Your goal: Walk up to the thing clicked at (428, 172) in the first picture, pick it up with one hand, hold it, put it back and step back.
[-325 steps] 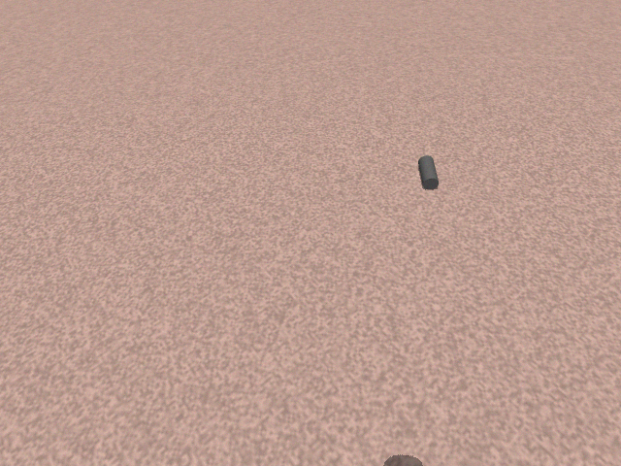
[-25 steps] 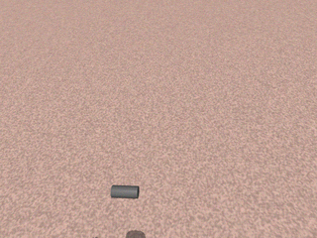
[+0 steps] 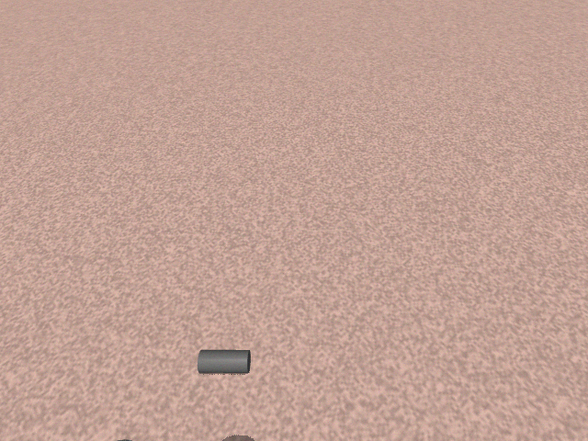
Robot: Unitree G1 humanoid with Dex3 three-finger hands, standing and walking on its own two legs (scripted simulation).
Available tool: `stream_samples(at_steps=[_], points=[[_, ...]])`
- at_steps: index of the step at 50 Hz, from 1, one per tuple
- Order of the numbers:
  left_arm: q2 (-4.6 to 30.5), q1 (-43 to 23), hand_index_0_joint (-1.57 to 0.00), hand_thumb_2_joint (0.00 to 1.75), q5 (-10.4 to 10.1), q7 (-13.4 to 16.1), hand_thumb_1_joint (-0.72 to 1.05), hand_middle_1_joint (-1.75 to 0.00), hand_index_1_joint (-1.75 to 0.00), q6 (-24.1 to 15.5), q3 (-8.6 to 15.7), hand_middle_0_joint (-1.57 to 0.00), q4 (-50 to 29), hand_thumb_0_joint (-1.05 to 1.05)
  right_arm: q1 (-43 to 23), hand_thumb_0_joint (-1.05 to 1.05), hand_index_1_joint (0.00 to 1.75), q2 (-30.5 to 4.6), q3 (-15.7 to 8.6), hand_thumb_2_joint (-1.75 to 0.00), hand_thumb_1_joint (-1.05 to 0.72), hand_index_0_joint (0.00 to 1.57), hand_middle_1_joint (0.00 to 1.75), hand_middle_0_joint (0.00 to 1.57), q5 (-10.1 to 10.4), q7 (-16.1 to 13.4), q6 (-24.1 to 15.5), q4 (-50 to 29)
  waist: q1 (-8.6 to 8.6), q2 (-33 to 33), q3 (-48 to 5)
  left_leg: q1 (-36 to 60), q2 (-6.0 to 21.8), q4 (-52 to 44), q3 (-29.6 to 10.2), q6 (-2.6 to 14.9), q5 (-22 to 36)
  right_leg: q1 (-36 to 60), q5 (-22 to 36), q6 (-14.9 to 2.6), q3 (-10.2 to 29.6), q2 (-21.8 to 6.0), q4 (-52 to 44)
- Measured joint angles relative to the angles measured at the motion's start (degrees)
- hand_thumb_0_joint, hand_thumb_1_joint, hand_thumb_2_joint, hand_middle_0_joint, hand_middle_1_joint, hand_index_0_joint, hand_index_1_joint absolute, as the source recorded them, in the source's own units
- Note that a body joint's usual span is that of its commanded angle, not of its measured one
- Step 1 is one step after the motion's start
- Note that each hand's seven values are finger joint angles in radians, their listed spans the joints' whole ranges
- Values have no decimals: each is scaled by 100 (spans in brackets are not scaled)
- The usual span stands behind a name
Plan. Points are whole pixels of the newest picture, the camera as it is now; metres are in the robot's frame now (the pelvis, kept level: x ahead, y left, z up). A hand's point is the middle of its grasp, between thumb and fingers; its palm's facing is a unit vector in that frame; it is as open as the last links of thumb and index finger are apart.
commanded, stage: walk up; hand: left
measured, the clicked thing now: (224, 361) +0.48 +0.28 -0.74
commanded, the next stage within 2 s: stand in 0.36 s
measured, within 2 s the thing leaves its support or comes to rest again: neither
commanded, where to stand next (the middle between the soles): +0.08 +0.00 m, yaw +0 degrees
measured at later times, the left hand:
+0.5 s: hand out of the picture +0.09 +0.26 -0.15, palm faces -0.02 -0.94 -0.34, open 7.4 cm
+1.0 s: hand out of the picture +0.06 +0.25 -0.15, palm faces -0.03 -0.94 -0.35, open 7.4 cm
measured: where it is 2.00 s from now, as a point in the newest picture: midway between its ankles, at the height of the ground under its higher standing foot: outside the picture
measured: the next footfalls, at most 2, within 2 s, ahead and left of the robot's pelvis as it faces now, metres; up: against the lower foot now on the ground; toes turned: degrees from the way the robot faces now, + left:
none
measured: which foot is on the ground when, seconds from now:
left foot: down 0.00-1.00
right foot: down 0.00-1.00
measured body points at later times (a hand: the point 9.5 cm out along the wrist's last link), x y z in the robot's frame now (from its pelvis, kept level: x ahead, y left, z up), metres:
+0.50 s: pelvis +0.00 +0.00 +0.00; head +0.01 +0.00 +0.45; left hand +0.09 +0.31 -0.13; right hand +0.08 -0.30 -0.13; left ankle -0.01 +0.15 -0.74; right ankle +0.02 -0.14 -0.74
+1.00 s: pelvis -0.01 -0.01 +0.00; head -0.01 -0.02 +0.45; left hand +0.06 +0.29 -0.12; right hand +0.06 -0.31 -0.13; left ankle -0.01 +0.15 -0.74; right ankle +0.02 -0.14 -0.74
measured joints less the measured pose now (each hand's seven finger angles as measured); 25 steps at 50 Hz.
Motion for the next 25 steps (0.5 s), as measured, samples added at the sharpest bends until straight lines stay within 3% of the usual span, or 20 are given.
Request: stream_samples(at_steps=[25], points=[[44, 91, -21, 90, -21, 34, 90, -30, -30, 11, -33, -20, 5, 0, -103, 1, 30, 53, -45, -90, -90, 20, 30, 20, 4, -15, -14, -7, -3, -38, 38, 170, -46, -277, 63, 18, 134, 104, 93, 35, 56, -46, -175]])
